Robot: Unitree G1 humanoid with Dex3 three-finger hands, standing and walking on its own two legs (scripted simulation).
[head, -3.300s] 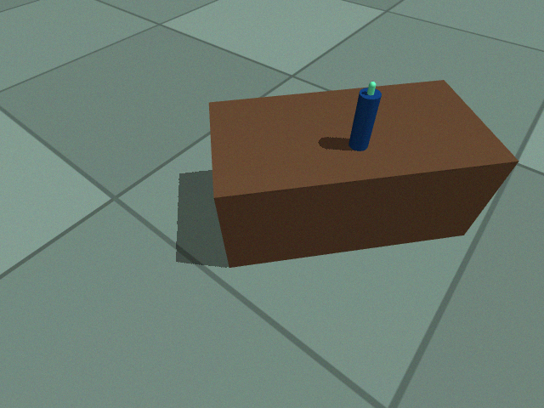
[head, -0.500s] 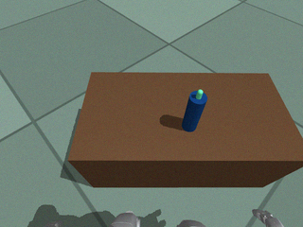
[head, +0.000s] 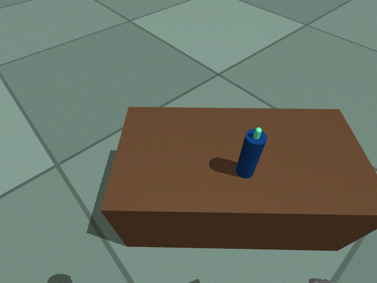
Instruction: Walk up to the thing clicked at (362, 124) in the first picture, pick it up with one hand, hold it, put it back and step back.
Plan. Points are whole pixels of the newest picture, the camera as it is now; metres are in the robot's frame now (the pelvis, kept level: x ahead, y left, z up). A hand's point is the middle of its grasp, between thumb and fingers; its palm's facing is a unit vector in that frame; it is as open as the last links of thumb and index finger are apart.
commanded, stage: walk up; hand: right
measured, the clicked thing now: (250, 152) +0.57 -0.20 -0.20
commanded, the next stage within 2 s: stand in 0.78 s
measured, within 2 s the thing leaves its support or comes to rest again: neither
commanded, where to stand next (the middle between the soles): +0.09 +0.00 m, yaw -1 degrees
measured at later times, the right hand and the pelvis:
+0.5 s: hand out of the picture +0.11 -0.26 -0.14, palm faces -0.03 +0.94 -0.33, open 7.3 cm; pelvis +0.02 +0.00 +0.01, yaw +1 degrees
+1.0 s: hand out of the picture +0.11 -0.26 -0.14, palm faces -0.04 +0.94 -0.33, open 7.3 cm; pelvis +0.03 -0.01 +0.01, yaw +0 degrees
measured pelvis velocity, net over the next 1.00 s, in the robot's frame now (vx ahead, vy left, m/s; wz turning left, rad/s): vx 0.03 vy -0.01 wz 0.01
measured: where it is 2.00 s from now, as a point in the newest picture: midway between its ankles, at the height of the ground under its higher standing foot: outside the picture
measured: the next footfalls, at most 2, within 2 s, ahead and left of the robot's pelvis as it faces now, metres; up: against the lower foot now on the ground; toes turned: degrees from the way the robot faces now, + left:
none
